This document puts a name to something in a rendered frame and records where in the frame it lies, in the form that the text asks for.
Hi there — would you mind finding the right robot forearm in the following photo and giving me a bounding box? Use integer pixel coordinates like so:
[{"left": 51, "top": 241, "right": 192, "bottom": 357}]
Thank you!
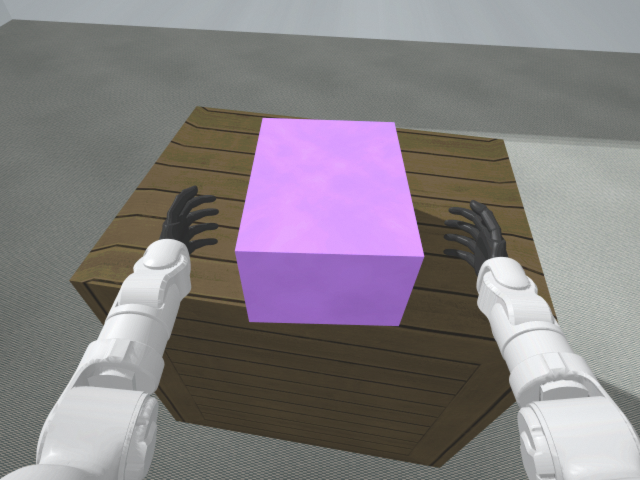
[{"left": 476, "top": 257, "right": 640, "bottom": 454}]

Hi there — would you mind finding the right robot upper arm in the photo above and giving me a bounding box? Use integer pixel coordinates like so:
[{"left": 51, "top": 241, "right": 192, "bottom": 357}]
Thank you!
[{"left": 517, "top": 396, "right": 640, "bottom": 480}]

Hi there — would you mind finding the left robot forearm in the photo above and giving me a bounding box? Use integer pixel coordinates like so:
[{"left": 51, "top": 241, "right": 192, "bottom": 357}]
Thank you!
[{"left": 36, "top": 239, "right": 191, "bottom": 464}]

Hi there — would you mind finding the pedestal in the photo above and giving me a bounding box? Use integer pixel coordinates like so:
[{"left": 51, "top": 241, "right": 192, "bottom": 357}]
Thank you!
[{"left": 69, "top": 106, "right": 559, "bottom": 468}]

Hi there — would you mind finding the left robot upper arm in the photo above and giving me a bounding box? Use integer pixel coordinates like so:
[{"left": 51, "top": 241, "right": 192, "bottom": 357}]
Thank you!
[{"left": 0, "top": 385, "right": 159, "bottom": 480}]

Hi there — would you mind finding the robot left hand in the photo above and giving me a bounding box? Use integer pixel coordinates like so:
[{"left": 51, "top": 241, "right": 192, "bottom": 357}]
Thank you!
[{"left": 159, "top": 186, "right": 219, "bottom": 255}]

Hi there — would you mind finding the carton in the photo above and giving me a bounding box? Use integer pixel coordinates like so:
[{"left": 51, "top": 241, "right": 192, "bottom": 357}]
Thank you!
[{"left": 235, "top": 118, "right": 424, "bottom": 326}]

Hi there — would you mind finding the robot right hand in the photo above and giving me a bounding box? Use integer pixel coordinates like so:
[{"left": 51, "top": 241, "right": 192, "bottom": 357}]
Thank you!
[{"left": 444, "top": 200, "right": 509, "bottom": 277}]

